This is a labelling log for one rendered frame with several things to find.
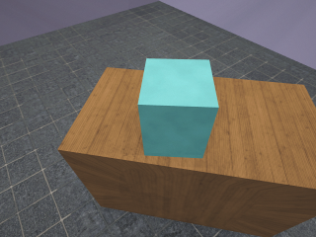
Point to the carton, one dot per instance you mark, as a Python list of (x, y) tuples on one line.
[(177, 107)]

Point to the pedestal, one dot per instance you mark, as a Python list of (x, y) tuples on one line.
[(257, 175)]

